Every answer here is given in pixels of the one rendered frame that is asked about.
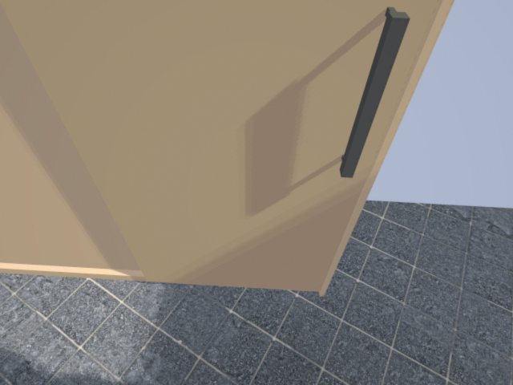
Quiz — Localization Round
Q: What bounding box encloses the handle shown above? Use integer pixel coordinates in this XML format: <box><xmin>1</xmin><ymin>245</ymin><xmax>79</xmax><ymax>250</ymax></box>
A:
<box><xmin>340</xmin><ymin>7</ymin><xmax>410</xmax><ymax>178</ymax></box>

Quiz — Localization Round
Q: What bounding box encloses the wardrobe door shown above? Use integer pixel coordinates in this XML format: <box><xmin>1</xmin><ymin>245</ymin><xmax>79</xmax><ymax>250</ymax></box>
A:
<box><xmin>0</xmin><ymin>0</ymin><xmax>440</xmax><ymax>291</ymax></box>
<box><xmin>0</xmin><ymin>4</ymin><xmax>141</xmax><ymax>270</ymax></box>

